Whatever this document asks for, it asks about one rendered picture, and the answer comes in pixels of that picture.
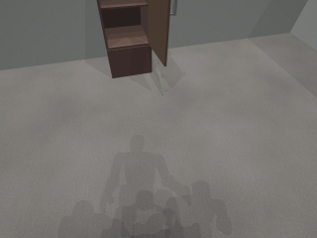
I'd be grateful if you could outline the cupboard door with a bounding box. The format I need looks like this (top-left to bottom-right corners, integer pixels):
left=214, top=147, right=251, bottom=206
left=148, top=0, right=171, bottom=66

